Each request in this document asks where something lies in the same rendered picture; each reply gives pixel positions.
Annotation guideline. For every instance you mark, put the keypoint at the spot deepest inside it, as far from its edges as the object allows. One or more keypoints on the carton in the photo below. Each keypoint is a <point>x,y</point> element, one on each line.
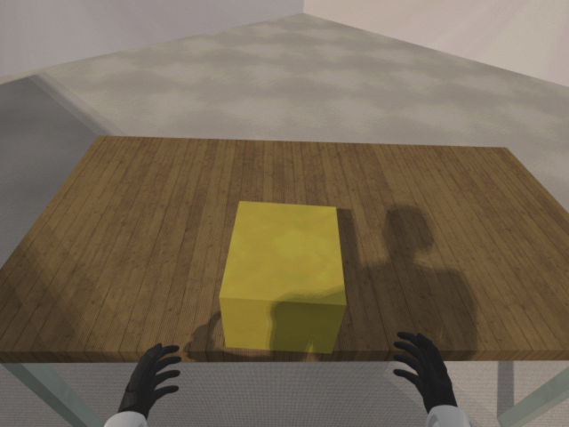
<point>283,285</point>

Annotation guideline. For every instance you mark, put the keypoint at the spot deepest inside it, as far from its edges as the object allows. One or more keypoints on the left robot hand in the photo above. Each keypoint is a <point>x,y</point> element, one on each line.
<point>140,394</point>

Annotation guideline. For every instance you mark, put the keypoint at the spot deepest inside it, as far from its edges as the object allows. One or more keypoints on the right robot hand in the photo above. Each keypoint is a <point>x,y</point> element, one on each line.
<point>432,381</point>

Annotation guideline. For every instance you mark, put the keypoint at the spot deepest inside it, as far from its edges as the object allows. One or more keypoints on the right robot forearm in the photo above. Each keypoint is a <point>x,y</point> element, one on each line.
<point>448,416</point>

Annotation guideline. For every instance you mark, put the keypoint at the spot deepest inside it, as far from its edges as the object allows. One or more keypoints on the table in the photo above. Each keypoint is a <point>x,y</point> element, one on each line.
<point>461,244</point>

